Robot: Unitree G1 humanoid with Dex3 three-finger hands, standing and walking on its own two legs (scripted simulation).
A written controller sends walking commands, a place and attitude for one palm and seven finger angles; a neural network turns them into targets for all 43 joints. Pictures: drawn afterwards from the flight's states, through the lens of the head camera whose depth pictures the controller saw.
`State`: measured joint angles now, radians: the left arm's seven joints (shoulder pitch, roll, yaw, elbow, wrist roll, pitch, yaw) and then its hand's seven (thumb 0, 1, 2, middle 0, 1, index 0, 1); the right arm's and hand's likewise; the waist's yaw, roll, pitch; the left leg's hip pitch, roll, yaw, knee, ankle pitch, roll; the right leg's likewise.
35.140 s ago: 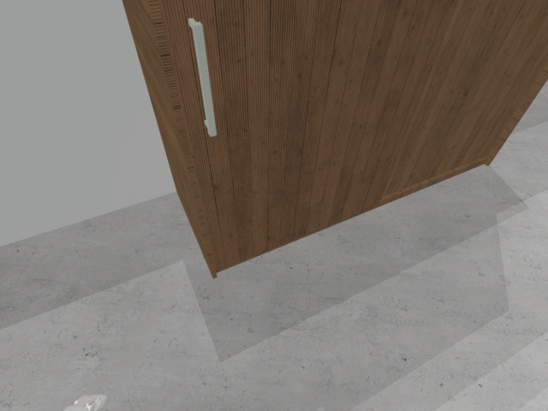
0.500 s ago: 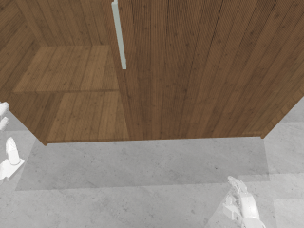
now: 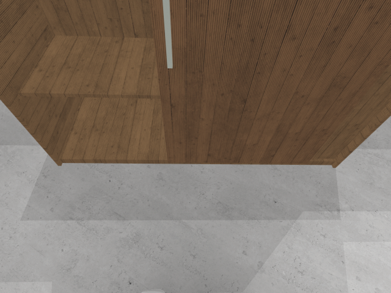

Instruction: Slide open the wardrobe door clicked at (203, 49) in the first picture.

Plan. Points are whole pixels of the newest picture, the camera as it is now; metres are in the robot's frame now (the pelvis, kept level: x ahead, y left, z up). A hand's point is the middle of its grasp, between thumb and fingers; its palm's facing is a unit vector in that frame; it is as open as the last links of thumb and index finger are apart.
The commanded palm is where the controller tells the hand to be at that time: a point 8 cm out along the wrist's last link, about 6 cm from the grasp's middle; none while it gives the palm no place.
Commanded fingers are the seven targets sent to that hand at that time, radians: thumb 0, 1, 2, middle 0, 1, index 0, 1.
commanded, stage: let the arm hang, fingers relaxed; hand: left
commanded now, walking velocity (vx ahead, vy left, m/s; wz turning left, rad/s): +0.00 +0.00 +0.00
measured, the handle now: (168, 26) +0.79 +0.13 +0.10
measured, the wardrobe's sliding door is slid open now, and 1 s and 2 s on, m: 0.62 0.62 0.62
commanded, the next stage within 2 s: look to check the result in 0.64 s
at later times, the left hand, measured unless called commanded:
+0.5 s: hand out of the picture +0.08 +0.19 -0.17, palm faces -0.05 -0.98 -0.20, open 7.3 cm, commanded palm none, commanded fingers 0.00 0.90 0.90 -0.20 -0.30 -0.20 -0.30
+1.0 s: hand out of the picture +0.07 +0.19 -0.17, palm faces -0.05 -0.98 -0.20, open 7.4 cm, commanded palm none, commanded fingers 0.00 0.90 0.90 -0.20 -0.30 -0.20 -0.30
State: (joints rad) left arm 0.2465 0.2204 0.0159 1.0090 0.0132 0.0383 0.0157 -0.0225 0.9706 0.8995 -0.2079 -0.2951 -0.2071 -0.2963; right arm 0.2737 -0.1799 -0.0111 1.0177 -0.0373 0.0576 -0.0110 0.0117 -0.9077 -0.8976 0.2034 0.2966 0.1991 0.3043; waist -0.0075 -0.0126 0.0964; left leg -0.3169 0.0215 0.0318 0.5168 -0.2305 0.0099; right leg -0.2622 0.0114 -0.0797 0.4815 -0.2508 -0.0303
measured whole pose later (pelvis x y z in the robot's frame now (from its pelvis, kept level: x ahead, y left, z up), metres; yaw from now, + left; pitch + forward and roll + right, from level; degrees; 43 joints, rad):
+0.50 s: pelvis +0.02 +0.01 +0.01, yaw -2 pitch +1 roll +0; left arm 0.17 0.18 0.00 1.11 0.01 0.00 0.03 0.01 0.93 0.90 -0.20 -0.29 -0.20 -0.30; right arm 0.17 -0.17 -0.01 1.11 -0.02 0.01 -0.02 0.01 -0.92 -0.90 0.20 0.30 0.20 0.30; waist -0.01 -0.01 0.04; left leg -0.20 0.00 0.09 0.41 -0.22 0.03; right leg -0.18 -0.01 -0.03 0.41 -0.24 0.00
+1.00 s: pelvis +0.05 +0.01 +0.01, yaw -3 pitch +1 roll +0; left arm 0.21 0.17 0.00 1.14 0.01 0.00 0.03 0.00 0.91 0.90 -0.20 -0.29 -0.20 -0.30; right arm 0.20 -0.16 0.00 1.16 -0.02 0.00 -0.03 0.01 -0.91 -0.90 0.20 0.30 0.20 0.30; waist -0.01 -0.01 0.05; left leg -0.14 0.00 0.09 0.36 -0.24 0.03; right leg -0.12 -0.01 -0.02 0.37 -0.26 0.00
